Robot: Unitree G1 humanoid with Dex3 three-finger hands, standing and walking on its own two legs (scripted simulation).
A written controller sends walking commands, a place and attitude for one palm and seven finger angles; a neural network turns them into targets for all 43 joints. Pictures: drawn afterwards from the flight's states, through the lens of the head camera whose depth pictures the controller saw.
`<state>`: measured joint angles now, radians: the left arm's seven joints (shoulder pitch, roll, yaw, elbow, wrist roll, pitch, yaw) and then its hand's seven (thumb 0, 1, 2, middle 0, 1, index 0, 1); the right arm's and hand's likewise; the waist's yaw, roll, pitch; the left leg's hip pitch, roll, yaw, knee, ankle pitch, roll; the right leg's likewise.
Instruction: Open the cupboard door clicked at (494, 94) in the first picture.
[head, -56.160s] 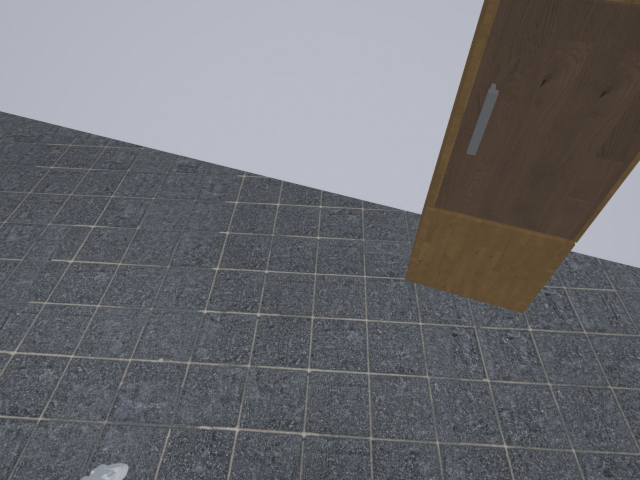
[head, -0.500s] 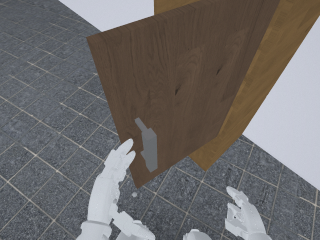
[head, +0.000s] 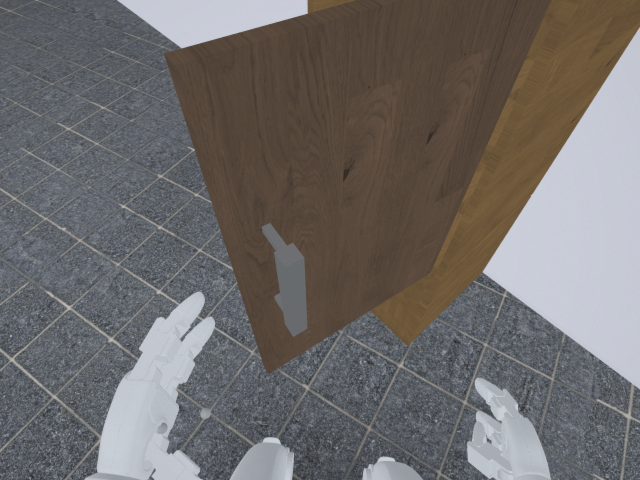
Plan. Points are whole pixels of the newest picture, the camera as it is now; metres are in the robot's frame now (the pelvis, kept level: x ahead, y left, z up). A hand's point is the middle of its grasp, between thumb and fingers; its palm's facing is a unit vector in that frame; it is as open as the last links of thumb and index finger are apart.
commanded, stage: draw the hand back to the body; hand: left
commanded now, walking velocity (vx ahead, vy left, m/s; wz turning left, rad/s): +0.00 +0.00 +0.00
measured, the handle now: (284, 283) +0.33 +0.07 +0.08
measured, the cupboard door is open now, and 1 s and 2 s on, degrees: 81 81 81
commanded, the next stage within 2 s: step back with the hand held close in 1.58 s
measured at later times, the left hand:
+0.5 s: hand (134, 399) +0.18 +0.17 +0.14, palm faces -0.06 -1.00 -0.08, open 16.2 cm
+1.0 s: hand (0, 311) +0.21 +0.25 +0.22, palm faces +0.31 -0.86 -0.39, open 11.5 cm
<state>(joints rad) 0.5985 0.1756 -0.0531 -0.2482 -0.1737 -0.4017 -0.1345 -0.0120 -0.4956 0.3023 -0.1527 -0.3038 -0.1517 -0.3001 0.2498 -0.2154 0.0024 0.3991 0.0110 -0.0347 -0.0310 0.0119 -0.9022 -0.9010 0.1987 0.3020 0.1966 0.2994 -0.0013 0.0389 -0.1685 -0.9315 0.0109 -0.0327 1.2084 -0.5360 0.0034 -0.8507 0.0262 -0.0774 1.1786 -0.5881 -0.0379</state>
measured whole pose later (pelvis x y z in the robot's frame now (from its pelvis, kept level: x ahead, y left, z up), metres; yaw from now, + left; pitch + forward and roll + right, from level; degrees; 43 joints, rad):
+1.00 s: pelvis +0.03 +0.02 +0.09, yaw -1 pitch +0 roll -1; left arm 0.58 0.35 0.20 -0.48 -0.06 -0.02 0.12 0.00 0.25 0.62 -0.19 -0.30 -0.19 -0.30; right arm 0.24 -0.21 0.07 0.54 0.02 -0.09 -0.10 0.01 -0.90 -0.90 0.20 0.30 0.20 0.30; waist 0.05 0.06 -0.06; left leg -0.28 -0.02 0.02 0.62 -0.33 0.04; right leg -0.21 0.01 -0.02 0.57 -0.36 0.00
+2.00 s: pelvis +0.01 +0.02 +0.10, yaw -3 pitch +0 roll -1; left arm 0.55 0.40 0.37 -0.46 -0.05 -0.13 0.11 0.02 0.89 0.90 -0.21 -0.31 -0.21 -0.30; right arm 0.15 -0.24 -0.01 0.56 0.01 0.01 -0.08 0.01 -0.90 -0.90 0.20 0.30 0.20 0.30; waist 0.00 0.03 0.03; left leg -0.23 0.01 0.06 0.46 -0.22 0.02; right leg -0.18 0.03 0.02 0.42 -0.23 -0.01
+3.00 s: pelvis -0.20 +0.04 +0.09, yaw -3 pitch +5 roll -5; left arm 0.50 0.45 0.43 -0.61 -0.07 -0.20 0.15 0.01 0.89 0.90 -0.21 -0.31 -0.21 -0.30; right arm 0.12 -0.14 0.02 0.63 -0.03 -0.14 -0.04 0.01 -0.90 -0.90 0.20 0.30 0.20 0.30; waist 0.00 -0.02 -0.01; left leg -0.49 0.08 0.05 0.29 0.11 0.04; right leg -0.14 0.08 -0.02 0.64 -0.54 -0.01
